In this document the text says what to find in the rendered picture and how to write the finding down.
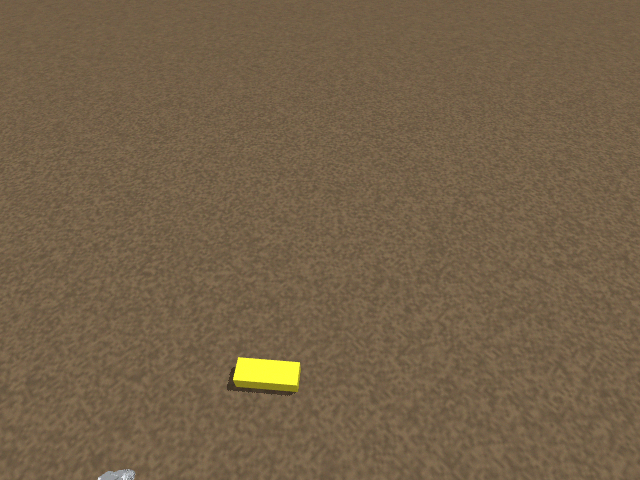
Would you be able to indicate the carton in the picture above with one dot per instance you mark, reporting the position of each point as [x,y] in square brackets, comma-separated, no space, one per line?
[267,374]

